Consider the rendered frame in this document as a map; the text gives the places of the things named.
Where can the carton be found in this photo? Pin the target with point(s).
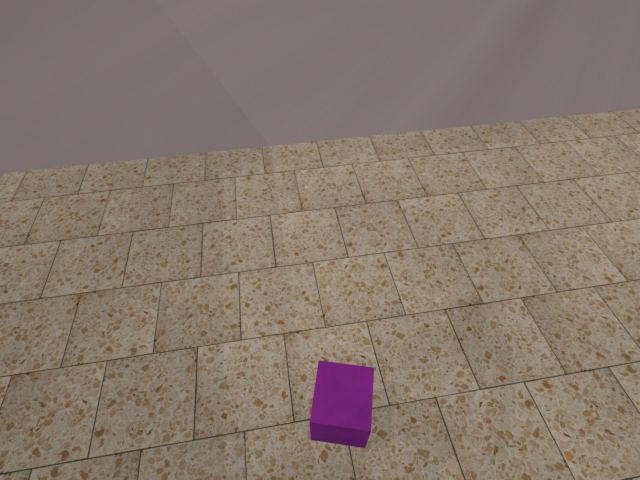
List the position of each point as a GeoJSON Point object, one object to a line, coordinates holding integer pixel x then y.
{"type": "Point", "coordinates": [342, 404]}

